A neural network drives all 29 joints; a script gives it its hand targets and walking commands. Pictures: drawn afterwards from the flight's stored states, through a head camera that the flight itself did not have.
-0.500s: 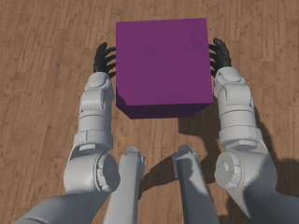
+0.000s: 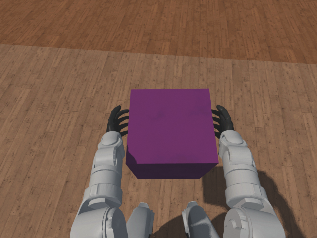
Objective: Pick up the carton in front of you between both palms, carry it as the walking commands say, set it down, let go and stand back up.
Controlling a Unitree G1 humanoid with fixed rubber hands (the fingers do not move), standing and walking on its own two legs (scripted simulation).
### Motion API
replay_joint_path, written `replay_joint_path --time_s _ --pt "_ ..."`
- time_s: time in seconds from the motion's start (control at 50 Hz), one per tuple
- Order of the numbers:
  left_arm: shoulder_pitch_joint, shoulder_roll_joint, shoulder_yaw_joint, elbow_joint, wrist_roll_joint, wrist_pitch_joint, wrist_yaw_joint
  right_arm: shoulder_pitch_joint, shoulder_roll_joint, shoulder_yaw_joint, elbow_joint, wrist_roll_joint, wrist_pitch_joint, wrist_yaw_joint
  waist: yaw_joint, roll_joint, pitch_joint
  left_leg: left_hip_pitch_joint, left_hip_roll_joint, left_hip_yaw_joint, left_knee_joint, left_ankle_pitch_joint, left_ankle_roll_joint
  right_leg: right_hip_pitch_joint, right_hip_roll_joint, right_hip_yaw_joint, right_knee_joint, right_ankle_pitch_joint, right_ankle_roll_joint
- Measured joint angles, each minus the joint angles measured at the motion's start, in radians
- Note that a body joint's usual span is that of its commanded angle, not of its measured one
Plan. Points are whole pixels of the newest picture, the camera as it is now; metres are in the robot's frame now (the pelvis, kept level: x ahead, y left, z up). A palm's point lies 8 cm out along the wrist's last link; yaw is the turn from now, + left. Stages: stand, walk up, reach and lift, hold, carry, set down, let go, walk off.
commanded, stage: reach and lift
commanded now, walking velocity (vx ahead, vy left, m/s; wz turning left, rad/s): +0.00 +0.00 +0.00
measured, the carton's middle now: (168, 139) +0.38 -0.01 -0.10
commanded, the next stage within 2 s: hold in 1.46 s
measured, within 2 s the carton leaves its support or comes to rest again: neither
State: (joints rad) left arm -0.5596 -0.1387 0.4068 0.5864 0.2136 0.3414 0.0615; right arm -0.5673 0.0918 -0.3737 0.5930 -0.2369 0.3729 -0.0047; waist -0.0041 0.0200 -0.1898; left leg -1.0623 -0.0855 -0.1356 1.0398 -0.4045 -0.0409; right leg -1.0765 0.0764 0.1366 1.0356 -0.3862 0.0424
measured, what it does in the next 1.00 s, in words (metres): rises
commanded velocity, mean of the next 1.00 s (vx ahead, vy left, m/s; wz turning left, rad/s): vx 0.00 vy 0.00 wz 0.00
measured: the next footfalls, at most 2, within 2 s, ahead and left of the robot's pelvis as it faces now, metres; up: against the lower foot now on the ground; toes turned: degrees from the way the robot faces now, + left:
none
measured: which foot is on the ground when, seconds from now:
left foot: down 0.00-1.00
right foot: down 0.00-1.00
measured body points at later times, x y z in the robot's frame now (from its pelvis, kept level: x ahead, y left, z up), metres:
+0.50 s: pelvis +0.04 +0.00 +0.08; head +0.01 +0.00 +0.53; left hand +0.34 +0.15 +0.10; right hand +0.34 -0.15 +0.09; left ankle +0.04 +0.13 -0.66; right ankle +0.05 -0.13 -0.66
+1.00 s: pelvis +0.03 +0.00 +0.08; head +0.01 +0.00 +0.53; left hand +0.34 +0.15 +0.11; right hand +0.34 -0.15 +0.10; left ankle +0.04 +0.13 -0.66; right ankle +0.05 -0.13 -0.66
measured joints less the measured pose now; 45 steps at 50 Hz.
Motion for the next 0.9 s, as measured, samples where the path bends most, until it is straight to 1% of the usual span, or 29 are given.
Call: replay_joint_path --time_s 0.12,0.24,0.4,0.48,0.54,0.62,0.76,0.9 --pt "0.101 -0.013 -0.031 -0.036 0.007 0.015 -0.009 0.101 0.022 0.026 -0.038 -0.002 0.013 0.0 0.0 -0.003 0.021 0.214 0.011 -0.005 -0.157 0.038 0.008 0.215 -0.009 0.005 -0.156 0.037 -0.006" --pt "0.198 -0.023 -0.067 -0.087 0.01 0.054 -0.018 0.201 0.041 0.058 -0.092 -0.002 0.05 0.0 0.0 -0.007 0.044 0.441 0.022 -0.011 -0.322 0.083 0.015 0.442 -0.02 0.009 -0.322 0.081 -0.012" --pt "0.301 -0.012 -0.139 -0.178 0.005 0.152 -0.028 0.319 0.058 0.119 -0.199 0.007 0.143 -0.012 0.001 -0.014 0.078 0.725 0.037 -0.018 -0.519 0.143 0.021 0.727 -0.034 0.01 -0.518 0.14 -0.018" --pt "0.312 -0.01 -0.154 -0.201 0.022 0.209 -0.036 0.332 0.054 0.139 -0.222 -0.002 0.2 -0.011 0.001 -0.015 0.095 0.823 0.042 -0.019 -0.575 0.162 0.023 0.827 -0.037 0.009 -0.577 0.16 -0.02" --pt "0.297 -0.013 -0.144 -0.191 0.047 0.239 -0.046 0.317 0.057 0.129 -0.213 -0.024 0.231 -0.002 0.002 -0.015 0.114 0.863 0.043 -0.017 -0.586 0.167 0.024 0.867 -0.038 0.01 -0.589 0.166 -0.021" --pt "0.269 -0.02 -0.12 -0.175 0.07 0.258 -0.054 0.289 0.063 0.104 -0.196 -0.046 0.25 0.009 0.001 -0.016 0.146 0.878 0.043 -0.015 -0.575 0.166 0.023 0.881 -0.037 0.01 -0.578 0.165 -0.02" --pt "0.243 -0.027 -0.101 -0.193 0.075 0.26 -0.06 0.261 0.069 0.086 -0.212 -0.05 0.252 0.014 0.002 -0.016 0.183 0.875 0.043 -0.013 -0.561 0.168 0.022 0.877 -0.036 0.008 -0.562 0.167 -0.02" --pt "0.236 -0.029 -0.098 -0.207 0.079 0.266 -0.063 0.253 0.073 0.084 -0.226 -0.056 0.258 0.014 0.003 -0.016 0.191 0.891 0.045 -0.012 -0.582 0.177 0.021 0.892 -0.037 0.007 -0.58 0.174 -0.021"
